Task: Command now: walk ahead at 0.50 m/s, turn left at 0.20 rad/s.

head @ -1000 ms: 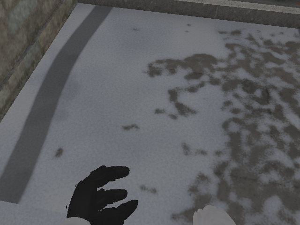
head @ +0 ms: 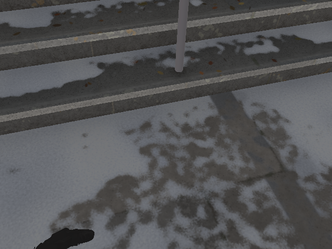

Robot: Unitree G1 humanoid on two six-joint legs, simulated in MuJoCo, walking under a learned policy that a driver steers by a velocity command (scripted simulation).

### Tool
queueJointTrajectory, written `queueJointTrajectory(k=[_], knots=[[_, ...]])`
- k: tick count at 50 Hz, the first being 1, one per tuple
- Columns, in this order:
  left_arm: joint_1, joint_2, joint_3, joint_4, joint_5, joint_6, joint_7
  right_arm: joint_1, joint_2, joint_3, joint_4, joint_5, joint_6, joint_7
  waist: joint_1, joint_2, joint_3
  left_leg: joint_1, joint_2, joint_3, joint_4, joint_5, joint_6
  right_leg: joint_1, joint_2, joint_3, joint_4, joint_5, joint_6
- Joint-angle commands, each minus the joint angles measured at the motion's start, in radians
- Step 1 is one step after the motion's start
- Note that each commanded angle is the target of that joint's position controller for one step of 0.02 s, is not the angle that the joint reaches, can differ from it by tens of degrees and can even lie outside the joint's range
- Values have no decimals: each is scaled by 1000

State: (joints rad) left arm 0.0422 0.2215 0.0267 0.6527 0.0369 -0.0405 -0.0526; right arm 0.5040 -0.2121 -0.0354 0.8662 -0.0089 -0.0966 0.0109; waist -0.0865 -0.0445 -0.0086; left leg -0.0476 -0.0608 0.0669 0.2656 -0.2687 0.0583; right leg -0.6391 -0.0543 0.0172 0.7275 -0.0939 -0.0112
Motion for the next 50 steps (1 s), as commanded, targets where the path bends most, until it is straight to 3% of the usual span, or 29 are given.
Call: queueJointTrajectory(k=[1, 3, 4, 5, 6, 7, 8, 9, 10, 12, 15, 17, 22, 25, 27, 29, 30, 31, 32, 33, 34, 35, 36, 37, 38, 40, 45, 50], knots=[[-59, 60, 6, -77, -13, -20, 12, -23, -173, -38, -60, 0, -8, -2, 46, 122, 42, -67, 242, -200, -39, 509, 121, 128, 44, -56, -102, 26, -8], [-23, 73, 11, -74, -11, -32, 26, -12, -177, -39, -51, -5, 3, -5, 63, 128, 18, -26, 246, -220, 46, 571, 108, 215, 68, -56, -165, -41, -28], [69, 90, 20, -47, -2, -41, 35, -17, -182, -42, -48, 1, 7, -6, 108, 112, -20, -41, 221, -200, 157, 629, 92, 349, 90, -61, -230, -47, -46], [206, 131, 36, -10, 19, -54, 48, -13, -168, -39, -52, 6, 7, -5, 161, 77, -105, -128, 175, -167, 336, 564, 73, 560, 46, -13, -240, -51, -78], [382, 217, 56, -5, 43, -60, 65, -31, -118, -26, -103, 8, 6, -3, 230, -47, -253, -304, 114, -117, 627, 216, 53, 792, -222, 258, -262, -168, -133], [377, 286, 69, -8, 44, -44, 69, 58, -52, -17, -132, 30, 16, -11, 172, -222, -324, -583, -5, -58, 903, -300, 30, 931, -435, 633, -374, -207, -234], [342, 202, 59, -13, 13, -29, 69, 16, -141, -40, -108, 0, 35, -17, 177, -100, -248, -666, 42, -110, 998, -245, 31, 847, -393, 649, -415, -292, -249], [280, 125, 37, -8, -1, -32, 67, -60, -134, -44, -118, -8, 42, -10, 147, -38, -114, -676, 79, -126, 990, -151, 30, 728, -333, 484, -432, -267, -220], [251, 93, 30, 2, -7, -39, 63, -91, -106, -39, -122, -9, 45, -1, 126, -24, -49, -649, 105, -122, 953, -98, 21, 625, -286, 359, -471, -187, -194], [236, 70, 25, 22, -13, -52, 65, -89, -92, -41, -114, -25, 69, 14, 80, -59, 5, -579, 130, -118, 906, -62, -3, 503, -224, 200, -524, -70, -149], [264, 81, 32, 53, -21, -76, 62, -143, -74, -41, -137, -31, 91, 31, 60, -42, 23, -609, 138, -116, 890, 12, -21, 486, -219, 89, -569, 74, -159], [289, 92, 37, 75, -18, -79, 63, -213, -70, -39, -160, -35, 95, 38, 66, -27, 42, -664, 148, -115, 850, 78, -31, 503, -218, 22, -585, 114, -162], [326, 123, 46, 114, -14, -73, 62, -392, -56, -21, -220, -27, 91, 59, 99, -36, 80, -628, 148, -55, 578, 260, -20, 519, -186, -138, -586, 153, -128], [372, 158, 55, 140, -13, -63, 68, -483, -70, -18, -258, -29, 90, 70, 127, -26, 104, -590, 136, 6, 455, 221, 14, 587, -211, -181, -571, 190, -114], [399, 173, 58, 159, -13, -49, 72, -504, -81, -21, -274, -33, 90, 70, 132, -30, 105, -561, 107, 45, 401, 138, 46, 656, -222, -214, -506, 325, -104], [404, 212, 65, 171, -12, -34, 77, -456, -96, -30, -270, -39, 90, 60, 104, -53, 54, -456, 34, 89, 376, 17, 86, 707, -227, -252, -343, 663, -91], [403, 231, 68, 173, -11, -24, 79, -363, -115, -41, -248, -41, 84, 52, 62, -53, -4, -349, -12, 94, 347, -22, 111, 708, -222, -268, -183, 759, -86], [396, 232, 66, 167, -14, -17, 79, -195, -143, -59, -194, -50, 74, 39, -15, -9, -105, -125, -45, 76, 273, 13, 140, 621, -198, -292, 54, 677, -64], [421, 170, 48, 124, -23, -18, 73, -67, -248, -92, -169, -57, 72, 20, -50, 126, -234, 187, 160, -223, 232, -166, 213, 328, -153, -292, 377, 311, -22], [380, 119, 41, 48, -18, -27, 58, -114, -341, -113, -195, -17, 77, 11, 2, 314, -301, 357, 399, -784, 67, -135, 333, -27, 61, -175, 692, -442, 34], [256, 177, 50, 16, -10, -35, 53, -89, -324, -111, -200, -6, 88, 3, -51, 154, -257, 342, 394, -768, 14, -11, 328, -141, 32, -6, 726, -378, 28], [223, 148, 39, 9, -25, -46, 50, -122, -280, -99, -177, -5, 86, -8, -16, 108, -132, 228, 376, -610, 28, 113, 311, -157, -17, 2, 682, -287, 18], [246, 136, 33, 26, -24, -54, 52, -156, -226, -83, -169, -4, 81, -12, 38, 53, -49, 80, 324, -505, 23, 250, 262, -90, -54, 2, 567, -237, 12], [255, 135, 34, 27, -7, -43, 51, -194, -196, -71, -169, 0, 73, -12, 80, 51, -19, -15, 269, -435, 13, 325, 233, -25, -71, 12, 501, -237, 17], [307, 129, 32, 52, 5, -24, 48, -233, -161, -57, -177, 0, 64, -9, 114, 56, -30, -66, 243, -370, -5, 368, 215, 40, -77, 8, 467, -228, 20], [344, 113, 29, 80, 12, 6, 36, -219, -140, -44, -158, 2, 38, -1, 132, 70, -40, -107, 217, -300, -41, 453, 207, 83, -70, -18, 419, -198, 24], [176, 108, 28, 58, -9, 18, 24, -122, -160, -42, -98, 1, 16, 7, 78, 89, 46, -46, 203, -201, -119, 463, 138, -45, -78, -27, 230, 6, 13], [44, 94, 21, 37, -21, 7, 10, -76, -159, -34, -61, -12, 4, -4, 33, 93, 96, 52, 223, -104, -154, 469, 100, -71, -19, -15, 44, 124, -20]])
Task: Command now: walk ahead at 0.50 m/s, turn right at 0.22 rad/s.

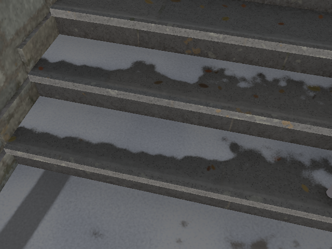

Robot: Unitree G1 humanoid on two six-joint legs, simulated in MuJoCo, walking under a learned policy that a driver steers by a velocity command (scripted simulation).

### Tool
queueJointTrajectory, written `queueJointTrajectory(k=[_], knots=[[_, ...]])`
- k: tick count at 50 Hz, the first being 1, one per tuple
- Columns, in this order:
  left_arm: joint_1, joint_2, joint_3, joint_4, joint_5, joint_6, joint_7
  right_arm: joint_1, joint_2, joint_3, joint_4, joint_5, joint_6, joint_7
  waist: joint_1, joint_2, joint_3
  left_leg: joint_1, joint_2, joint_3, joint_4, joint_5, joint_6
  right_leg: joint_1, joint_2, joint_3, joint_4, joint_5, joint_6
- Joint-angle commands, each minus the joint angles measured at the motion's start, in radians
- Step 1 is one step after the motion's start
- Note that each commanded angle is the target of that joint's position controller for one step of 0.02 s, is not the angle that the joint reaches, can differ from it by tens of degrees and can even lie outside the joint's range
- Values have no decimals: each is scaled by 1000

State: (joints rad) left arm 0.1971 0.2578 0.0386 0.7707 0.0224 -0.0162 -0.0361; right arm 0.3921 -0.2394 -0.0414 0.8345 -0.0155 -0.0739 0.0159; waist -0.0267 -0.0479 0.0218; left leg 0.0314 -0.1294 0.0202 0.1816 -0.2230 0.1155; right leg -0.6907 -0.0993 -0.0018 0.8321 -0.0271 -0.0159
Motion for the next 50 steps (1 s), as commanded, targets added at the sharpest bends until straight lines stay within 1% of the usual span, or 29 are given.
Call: queueJointTrajectory(k=[1, 5, 8, 9, 10, 11, 12, 13, 14, 15, 16, 19, 24, 26, 27, 29, 31, 33, 34, 35, 36, 37, 38, 41, 43, 45, 47, 49, 50], knots=[[-136, 57, 8, -88, -5, -19, -10, 46, -129, -26, -19, -8, -20, -13, -33, 95, 79, -3, 301, -42, -74, 439, 40, -23, 36, -4, -95, 59, -24], [-173, 54, 3, -106, 5, -26, -19, 44, -132, -18, 16, -10, -22, -34, -23, 97, 83, 84, 327, 25, -4, 689, 11, 57, 88, -76, -234, -13, -74], [4, 88, 18, -57, 8, -32, -5, 23, -179, -23, 32, -21, -12, -50, 59, 146, -37, 133, 332, 70, 304, 1172, -18, 268, 192, -139, -264, -163, -139], [149, 111, 31, -15, 17, -41, 1, 7, -193, -24, 29, -19, -5, -53, 125, 136, -114, 65, 321, 92, 511, 1108, -25, 447, 205, -114, -330, -138, -171], [304, 178, 55, 17, 34, -44, 15, -13, -183, -16, -2, -12, -10, -53, 193, 75, -217, -137, 290, 115, 793, 790, -32, 701, 62, 75, -355, -197, -233], [309, 295, 92, 12, 33, -36, 27, 46, -90, 2, -51, 6, -20, -31, 123, -196, -283, -578, 52, 113, 1205, -103, -83, 979, -224, 627, -411, -164, -415], [264, 251, 84, 20, -20, -32, 19, -30, -147, -8, -53, -20, -27, -26, 125, -67, -290, -703, 62, -88, 1273, -239, -67, 984, -223, 756, -512, -136, -417], [198, 224, 79, 11, -23, -28, 20, -88, -145, -3, -81, -8, -39, -17, 99, -14, -155, -739, 129, -109, 1211, -139, -64, 858, -202, 591, -533, -112, -383], [159, 177, 67, 10, -20, -26, 20, -114, -139, 3, -87, -7, -46, -14, 74, 70, -76, -708, 167, -91, 1130, -91, -72, 734, -166, 499, -559, -17, -346], [135, 150, 59, 11, -21, -28, 24, -125, -131, 4, -88, -17, -36, -14, 44, 97, -25, -667, 188, -85, 1067, -86, -85, 638, -124, 431, -575, 86, -314], [114, 128, 50, 14, -24, -33, 27, -112, -123, 8, -90, -32, -17, -15, 15, 84, -20, -613, 200, -82, 1021, -84, -105, 575, -82, 367, -592, 167, -291], [139, 159, 58, 24, -26, -53, 23, -96, -100, 17, -96, -55, 18, -6, -7, 53, -34, -584, 203, -54, 917, -77, -153, 504, -38, 299, -606, 259, -284], [208, 180, 74, 37, -25, -47, 28, -301, -100, 20, -161, -42, 23, 2, 62, -6, 2, -673, 201, -33, 649, 134, -190, 533, 19, 300, -623, 114, -216], [203, 175, 72, 40, -28, -46, 29, -383, -75, 33, -187, -28, 18, -2, 83, -18, 5, -590, 165, 3, 519, 207, -182, 497, 71, 239, -569, 285, -171], [218, 160, 69, 46, -17, -44, 34, -374, -51, 40, -179, -19, 18, -7, 89, -57, -40, -539, 141, 17, 541, 201, -176, 511, 60, 237, -531, 344, -163], [215, 161, 70, 37, -7, -41, 40, -381, -75, 39, -184, -15, 11, -13, 90, -50, -49, -498, 126, -2, 494, 174, -162, 526, 46, 278, -486, 374, -155], [148, 170, 70, 4, 4, -45, 48, -309, -114, 29, -174, -19, 1, -24, 37, -52, -74, -448, 124, -48, 439, 82, -121, 585, 0, 369, -402, 424, -153], [73, 180, 70, -11, -16, -53, 42, -87, -149, 9, -107, -31, -20, -42, -88, 15, -147, -147, 91, -23, 256, 126, -85, 511, 81, 329, -149, 522, -116], [60, 127, 54, -33, -31, -70, 35, 44, -204, -7, -94, -51, -34, -61, -145, 87, -236, 101, 265, -177, 223, 85, -40, 355, 135, 279, 99, 305, -88], [165, -13, 21, -65, -44, -70, 39, 41, -300, -27, -102, -64, -26, -65, -40, 309, -265, 247, 593, -590, 164, 394, 59, 86, 282, 138, 376, -509, -60], [209, 74, 27, -51, -10, -42, 52, -10, -287, -47, -101, -44, -8, -57, -5, 208, -300, 186, 627, -783, 138, 82, 154, -6, 203, 104, 562, -510, -64], [147, 95, 31, -39, 17, -27, 49, -80, -179, -26, -119, -34, -3, -51, -2, 86, -167, 66, 558, -660, 102, -215, 140, -66, 150, 92, 642, -427, -62], [84, 89, 31, -56, 28, -22, 37, -124, -114, -9, -116, -27, -2, -45, 0, 71, -61, -53, 482, -514, 71, -304, 100, -94, 124, 74, 668, -371, -60], [46, 16, 11, -105, 39, -2, 7, -50, -66, 6, -41, -14, -13, -43, 29, 142, 21, -216, 371, -262, 52, -66, 53, -149, 122, 80, 823, -296, -44], [28, -20, -2, -139, 36, 3, 11, -19, -71, -1, -12, -17, -26, -34, 42, 137, 1, -225, 378, -209, 56, 11, 68, -244, 141, 105, 890, -302, -42], [-72, -27, -13, -206, 42, 6, 25, -4, -75, -1, 14, -12, -36, -34, 39, 141, 19, -243, 388, -185, 23, 29, 90, -344, 141, 112, 915, -335, -36], [-180, -69, -28, -259, 33, 7, 52, 78, -84, -7, 73, -12, -46, -34, 17, 187, 34, -151, 437, -230, -33, -5, 149, -541, 137, 67, 1152, -437, -43], [-279, -72, -46, -321, 42, -2, 62, 81, -82, -7, 99, -4, -42, -38, 35, 119, 65, -110, 418, -215, -76, -123, 120, -654, 49, 18, 1083, -469, -53], [-367, -91, -61, -362, 42, -6, 63, 120, -78, -3, 126, -9, -42, -46, 1, 124, 86, -66, 405, -225, -100, -99, 122, -739, 30, -30, 1110, -511, -54]])
Over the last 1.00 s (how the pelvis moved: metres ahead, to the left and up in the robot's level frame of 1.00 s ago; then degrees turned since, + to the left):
0.50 0.14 0.00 25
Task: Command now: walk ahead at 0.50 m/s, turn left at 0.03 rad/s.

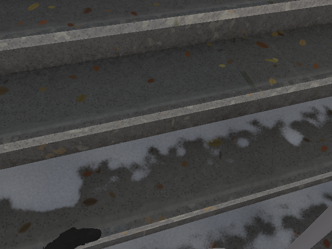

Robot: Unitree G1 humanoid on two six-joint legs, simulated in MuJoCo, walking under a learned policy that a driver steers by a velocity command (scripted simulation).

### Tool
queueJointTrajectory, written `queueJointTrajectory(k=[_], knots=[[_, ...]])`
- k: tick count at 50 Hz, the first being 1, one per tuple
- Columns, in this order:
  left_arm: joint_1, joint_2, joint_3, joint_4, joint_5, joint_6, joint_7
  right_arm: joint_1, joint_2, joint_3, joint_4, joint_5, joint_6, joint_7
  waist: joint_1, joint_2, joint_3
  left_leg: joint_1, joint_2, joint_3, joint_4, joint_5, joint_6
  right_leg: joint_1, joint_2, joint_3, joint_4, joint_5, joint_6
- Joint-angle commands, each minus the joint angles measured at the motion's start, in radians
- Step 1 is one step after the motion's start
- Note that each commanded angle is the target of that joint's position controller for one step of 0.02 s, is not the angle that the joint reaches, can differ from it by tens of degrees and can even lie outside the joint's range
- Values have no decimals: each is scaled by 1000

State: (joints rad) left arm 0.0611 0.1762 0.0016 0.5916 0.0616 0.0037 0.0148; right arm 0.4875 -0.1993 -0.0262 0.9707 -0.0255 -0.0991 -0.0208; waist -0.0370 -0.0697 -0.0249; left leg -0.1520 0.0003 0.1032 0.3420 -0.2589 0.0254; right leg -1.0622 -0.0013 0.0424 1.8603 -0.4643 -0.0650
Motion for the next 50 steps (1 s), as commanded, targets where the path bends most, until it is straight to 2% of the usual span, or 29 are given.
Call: queueJointTrajectory(k=[1, 4, 6, 7, 8, 9, 10, 11, 12, 13, 15, 16, 20, 23, 28, 32, 35, 36, 37, 38, 39, 40, 41, 42, 43, 44, 45, 47, 50], knots=[[-285, -32, -36, -209, 0, -32, 9, 73, -109, -16, 15, -4, -16, -17, -12, 155, 123, 197, 288, -333, -257, -47, 216, -460, -90, -76, 130, -111, -10], [-448, -72, -73, -332, -10, -46, -11, 153, -111, -22, 66, -3, 19, -46, -61, 132, 111, 254, 260, -305, -318, 79, 181, -462, -150, -47, -79, -185, -23], [-365, -114, -94, -325, -39, -33, -29, 71, -84, -15, 30, 24, 39, -42, -18, 129, 6, -24, 200, -185, -460, 401, 189, 193, -117, -138, -535, 26, -40], [-245, -80, -71, -262, -57, -19, -30, 32, -87, -9, 0, 25, 35, -24, 18, 112, -92, -85, 159, -138, -390, 708, 189, 475, -31, -216, -606, 78, -31], [-44, -13, -29, -191, -63, -14, -15, 20, -182, -24, -15, 23, 17, 1, 109, 220, -245, -31, 190, -112, -190, 1307, 185, 712, 46, -214, -589, 41, -46], [234, 40, 9, -121, -64, -16, -3, -54, -284, -60, -43, 55, -5, 22, 264, 271, -386, 45, 211, -104, 65, 1574, 142, 893, 62, -176, -731, 186, -58], [335, 106, 37, -77, -30, -29, 5, -87, -308, -83, -58, 64, -27, 37, 311, 239, -459, 11, 194, -136, 362, 1360, 98, 1007, -1, -10, -857, 105, -80], [386, 246, 80, -39, -9, -52, 5, -82, -152, -60, -170, 78, -34, 62, 262, -230, -540, -337, -2, -146, 809, 429, 34, 1193, -390, 567, -1207, 191, -137], [307, 249, 89, -42, -32, -28, 9, -47, -124, -75, -164, 8, -24, 70, 207, -236, -599, -391, -76, -295, 1204, 67, 36, 1101, -425, 880, -1474, 55, -110], [145, 203, 81, -29, -40, -27, -5, -20, -15, -73, -177, -11, 10, 53, 83, -123, -426, -482, -19, -337, 1409, 110, 24, 895, -466, 809, -1511, -256, -102], [28, 40, 36, 68, -47, -32, 1, -128, 53, -56, -234, -57, 63, 20, -12, -36, -3, -646, 49, -176, 1485, 202, 30, 553, -365, 486, -1441, -389, -77], [33, 0, 26, 128, -39, -44, -2, -131, 65, -46, -240, -44, 75, 7, -50, -30, 52, -678, 38, -188, 1539, 225, 46, 481, -311, 331, -1434, -299, -41], [242, -54, 27, 325, -39, -107, -28, -196, 142, -1, -285, -6, 88, 4, -59, 17, 84, -948, 21, -248, 1657, 236, 88, 631, -303, 97, -1501, 3, 0], [283, -36, 23, 352, -24, -135, -17, -243, 84, -16, -276, -2, 97, -1, -41, 75, 60, -979, -33, -192, 1649, 310, 86, 686, -304, -56, -1533, 189, 8], [410, 66, 45, 398, -11, -153, -25, -497, 113, 7, -367, -8, 112, -28, 18, 0, 105, -1275, -59, -118, 1887, 69, 116, 918, -310, -133, -1608, 335, 3], [557, 24, 38, 449, -16, -141, 11, -674, 107, 25, -464, -11, 120, -15, 45, 18, 139, -1294, 3, -55, 1587, -49, 121, 1054, -263, -217, -1692, 337, 24], [584, 81, 52, 451, -31, -124, 62, -726, 98, 38, -480, 0, 128, 33, 76, -3, 100, -1114, 71, 90, 1249, -158, 151, 1142, -282, -290, -1841, 549, -49], [597, 79, 52, 454, -36, -107, 69, -753, 109, 42, -483, 1, 129, 42, 89, 5, 116, -1035, 60, 135, 1091, -192, 165, 1170, -277, -316, -1847, 728, -48], [530, 79, 45, 410, -57, -96, 69, -658, 102, 34, -442, 15, 129, 39, 40, 12, 83, -774, -42, 262, 954, -241, 178, 1094, -253, -399, -1716, 1439, -18], [554, 158, 59, 378, -66, -84, 85, -526, 98, 33, -411, 35, 135, 27, -8, -90, -40, -554, -137, 297, 930, -279, 179, 1094, -295, -379, -1525, 1997, -16], [517, 229, 77, 337, -88, -84, 76, -343, 58, 16, -367, 40, 132, 24, -72, -172, -153, -391, -159, 232, 858, -236, 206, 1127, -322, -345, -1321, 2132, -10], [443, 288, 93, 290, -106, -90, 39, -205, -7, -11, -341, 36, 122, 17, -134, -203, -256, -212, -174, 120, 709, -215, 234, 1110, -320, -337, -1091, 2046, -28], [360, 261, 93, 202, -87, -114, 16, -136, -92, -45, -316, 31, 121, 9, -166, -108, -262, 23, -95, -203, 531, -316, 310, 733, -226, -296, -737, 1599, -2], [209, 188, 92, 101, -68, -130, -19, -230, -207, -90, -339, 36, 136, 15, -146, 233, -296, 96, 156, -879, 118, -408, 435, 386, 70, -200, -185, 332, 71], [200, 131, 85, 53, -23, -148, -44, -287, -232, -106, -375, 6, 131, 14, -81, 72, -361, 93, 212, -1041, -2, -444, 394, 299, 21, 70, 57, 335, 40], [169, 61, 68, 6, -26, -143, -38, -286, -212, -105, -331, -9, 123, 19, -39, 6, -304, 27, 201, -1000, -27, -562, 348, 244, 0, 72, 119, 397, 29], [170, 6, 46, -14, -21, -140, -18, -241, -149, -88, -267, -5, 99, 19, 11, -33, -121, -120, 176, -877, -11, -458, 296, 175, -23, 47, 92, 412, 20], [188, -58, 11, -30, -10, -120, 8, -227, -24, -49, -192, -16, 61, 12, 71, -6, 13, -230, 95, -688, 56, -195, 270, 33, -24, 42, 267, 310, -1], [176, -79, -20, -58, -7, -63, 18, -175, -49, -39, -146, -3, 32, 19, 113, 18, 69, -287, 30, -409, 109, 155, 199, -73, -58, 16, 175, 268, 20]])
Over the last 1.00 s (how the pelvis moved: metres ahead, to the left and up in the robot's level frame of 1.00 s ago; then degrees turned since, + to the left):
0.52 -0.11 0.00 -30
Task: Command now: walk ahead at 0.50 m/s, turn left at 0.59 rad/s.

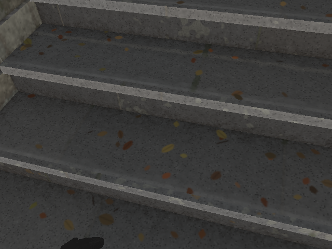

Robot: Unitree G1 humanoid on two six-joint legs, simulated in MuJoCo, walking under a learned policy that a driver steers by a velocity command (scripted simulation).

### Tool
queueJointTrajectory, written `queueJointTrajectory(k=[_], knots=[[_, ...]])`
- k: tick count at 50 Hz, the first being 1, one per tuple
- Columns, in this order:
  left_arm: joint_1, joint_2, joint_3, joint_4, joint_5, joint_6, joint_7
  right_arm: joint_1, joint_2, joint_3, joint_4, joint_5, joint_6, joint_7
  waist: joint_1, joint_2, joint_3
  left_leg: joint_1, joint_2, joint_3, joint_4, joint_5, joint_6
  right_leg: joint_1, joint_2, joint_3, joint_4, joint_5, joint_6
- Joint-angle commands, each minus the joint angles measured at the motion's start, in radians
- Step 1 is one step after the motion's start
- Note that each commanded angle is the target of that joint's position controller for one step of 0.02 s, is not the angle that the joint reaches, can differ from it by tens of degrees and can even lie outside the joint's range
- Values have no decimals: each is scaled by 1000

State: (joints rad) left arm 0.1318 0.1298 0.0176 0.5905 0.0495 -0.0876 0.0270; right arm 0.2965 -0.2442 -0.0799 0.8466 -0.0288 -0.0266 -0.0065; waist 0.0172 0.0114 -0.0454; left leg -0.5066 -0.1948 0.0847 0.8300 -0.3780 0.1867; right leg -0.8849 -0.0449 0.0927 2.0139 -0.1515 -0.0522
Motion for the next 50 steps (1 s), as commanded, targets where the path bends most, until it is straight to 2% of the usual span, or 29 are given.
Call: queueJointTrajectory(k=[1, 5, 8, 11, 13, 14, 15, 16, 17, 18, 20, 22, 25, 27, 30, 32, 35, 36, 37, 38, 39, 40, 41, 42, 43, 45, 46, 47, 50], knots=[[48, -17, -34, -80, 11, 34, 7, 27, -8, 17, -28, -2, -51, 13, 51, -87, 98, 23, 218, -377, -393, 334, -11, -250, -23, -65, -11, -35, 15], [-238, -111, -85, -196, 21, 30, 12, 192, -42, 16, 43, 0, -71, 29, -34, 30, 92, 189, 248, -468, -469, 220, -24, -585, -20, -112, 257, -183, -17], [-427, -100, -102, -273, 18, 41, -11, 285, -35, 8, 48, 19, -48, -18, -120, 24, 67, 233, 239, -501, -657, 387, 15, -460, -9, -214, -77, -187, 8], [-343, -107, -100, -227, -10, 53, -15, 218, -61, -10, 19, 22, -38, -60, -64, 36, -66, 316, 287, -348, -689, 1046, 6, -6, 19, -241, -519, -247, -24], [-118, -24, -57, -142, -46, 58, -9, 115, -117, -35, -51, 32, -52, -62, 67, 106, -230, 373, 316, -335, -500, 1685, -15, 392, 100, -235, -752, -235, -67], [16, 68, -17, -94, -58, 57, -3, 56, -167, -55, -69, 46, -71, -53, 146, 145, -307, 478, 349, -340, -343, 1837, -13, 464, 109, -202, -854, -258, -79], [116, 151, 18, -63, -56, 48, -1, 12, -209, -75, -83, 65, -98, -32, 215, 124, -357, 480, 312, -312, -111, 1805, -37, 613, 112, -136, -1074, -270, -97], [198, 217, 47, -22, -30, 46, -1, 11, -144, -69, -106, 47, -128, -2, 218, -51, -382, 327, 205, -294, 249, 1086, -72, 760, -27, 128, -1223, -308, -170], [133, 263, 67, 38, -37, 65, 7, 137, -8, -49, -145, 39, -114, 34, 79, -419, -337, -46, -20, -250, 660, 145, -162, 812, -262, 744, -1563, -162, -326], [59, 173, 62, 23, -58, 74, 2, 158, 8, -40, -147, -22, -96, 43, 32, -191, -265, -161, 31, -306, 951, 158, -152, 709, -266, 894, -1646, -416, -338], [-5, 54, 39, 113, -54, 44, -5, 41, 106, 11, -233, -61, -78, 29, -62, 29, 3, -394, 97, -231, 1122, 191, -109, 510, -215, 674, -1635, -668, -270], [83, -10, 25, 225, -32, 7, -10, -36, 145, 54, -269, -48, -42, 14, -79, 68, 86, -504, 145, -197, 1208, 167, -95, 424, -150, 403, -1617, -416, -206], [203, 45, 41, 326, -32, -10, -32, -119, 185, 98, -316, -35, -28, 14, -81, -15, 120, -677, 206, -169, 1152, 139, -97, 490, -64, 179, -1615, -213, -169], [191, 94, 46, 301, -35, -12, -7, -232, 131, 102, -367, -55, -36, 31, -83, 6, 131, -593, 247, -89, 868, 181, -130, 432, -34, 132, -1688, -52, -175], [314, 178, 63, 302, -21, -49, 34, -325, 124, 93, -386, -51, -55, 18, -19, -71, 39, -668, 242, -38, 907, 140, -150, 643, -104, 198, -1696, 476, -212], [417, 201, 81, 323, -30, -45, 48, -442, 133, 95, -436, -51, -42, 1, 44, -66, 33, -873, 269, -52, 912, 49, -152, 887, -136, 246, -1731, 417, -229], [487, 155, 85, 346, -20, 0, 54, -575, 163, 116, -507, -33, -41, 8, 90, -81, 6, -991, 302, -92, 921, -84, -131, 1057, -145, 256, -1731, 345, -219], [449, 150, 81, 320, -19, 23, 50, -567, 151, 124, -505, -14, -33, 25, 72, -36, -7, -794, 298, -19, 691, -81, -143, 958, -104, 170, -1786, 369, -206], [426, 146, 90, 300, -29, 40, 51, -595, 215, 149, -538, 15, -26, 30, 73, -98, -1, -470, 282, -18, 430, -131, -114, 784, -98, 136, -1878, 493, -180], [398, 155, 85, 271, -21, 51, 35, -526, 210, 138, -505, 55, -6, 27, 43, -113, -59, -162, 188, 99, 303, -145, -112, 660, -53, 69, -1866, 694, -147], [411, 206, 88, 255, -34, 36, 13, -337, 170, 107, -448, 73, 1, 12, -15, -165, -173, 65, 137, 81, 326, -58, -84, 699, -92, 73, -1738, 1178, -111], [318, 267, 105, 226, -68, 4, -18, -98, 90, 63, -388, 74, 2, -4, -152, -201, -282, 244, 135, 46, 191, 152, -63, 742, -93, 48, -1559, 1328, -58], [239, 262, 118, 171, -107, -27, -49, 7, 0, 30, -344, 33, -23, -23, -206, -141, -366, 489, 243, -151, 74, 301, -20, 533, -23, 38, -1304, 1086, 13], [173, 209, 103, 70, -141, -52, -57, 95, -134, -7, -339, -32, -36, -32, -268, 284, -559, 697, 630, -663, -188, 797, 150, 322, 154, -25, -759, 211, 90], [232, 238, 120, 88, -65, -49, -60, -53, -101, 3, -370, -6, -17, -38, -175, 349, -650, 537, 647, -862, -301, 833, 208, 359, 178, 68, -294, -214, 86], [245, 135, 110, 82, -14, 17, -36, -257, 53, 33, -337, 20, -8, -36, -24, 67, -304, 227, 585, -628, -297, 6, 103, 227, 47, 5, -239, -97, 60], [222, 92, 93, 68, 15, 51, -19, -248, 109, 45, -276, 17, -6, -50, 16, 46, -93, 58, 518, -500, -294, -117, 41, 172, 31, 0, -280, -50, 31], [226, 62, 79, 58, 16, 81, -8, -247, 128, 51, -230, 10, -6, -56, 59, 36, 16, -67, 476, -390, -288, -153, 8, 168, 31, -1, -299, -48, 19], [191, 12, 49, 24, -3, 125, 25, -202, 85, 41, -152, -6, -45, -42, 96, 12, 82, -154, 500, -281, -329, -76, 18, 125, 50, -20, -227, -18, 15]])
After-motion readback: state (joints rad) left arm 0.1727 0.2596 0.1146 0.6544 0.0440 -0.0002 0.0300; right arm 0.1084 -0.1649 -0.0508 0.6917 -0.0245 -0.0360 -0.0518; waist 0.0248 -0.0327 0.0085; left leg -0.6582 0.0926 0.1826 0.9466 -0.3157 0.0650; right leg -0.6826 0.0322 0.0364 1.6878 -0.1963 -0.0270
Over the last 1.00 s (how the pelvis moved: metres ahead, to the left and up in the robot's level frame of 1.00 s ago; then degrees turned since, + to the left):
0.54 0.04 0.26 31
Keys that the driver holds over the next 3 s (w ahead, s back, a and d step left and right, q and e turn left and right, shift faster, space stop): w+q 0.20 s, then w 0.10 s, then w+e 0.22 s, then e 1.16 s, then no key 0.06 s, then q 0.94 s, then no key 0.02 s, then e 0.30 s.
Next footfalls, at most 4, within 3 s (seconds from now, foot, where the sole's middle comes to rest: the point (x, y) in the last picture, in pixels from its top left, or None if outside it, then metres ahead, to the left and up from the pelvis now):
0.30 right None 0.38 -0.11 -0.57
0.80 left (140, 163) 0.69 0.15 -0.41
1.32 right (212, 178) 0.62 -0.09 -0.41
1.70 left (164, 155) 0.72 0.07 -0.41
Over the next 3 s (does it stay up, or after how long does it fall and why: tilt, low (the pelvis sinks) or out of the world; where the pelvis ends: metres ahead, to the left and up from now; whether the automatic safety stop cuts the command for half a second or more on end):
stays up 0.64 0.02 0.36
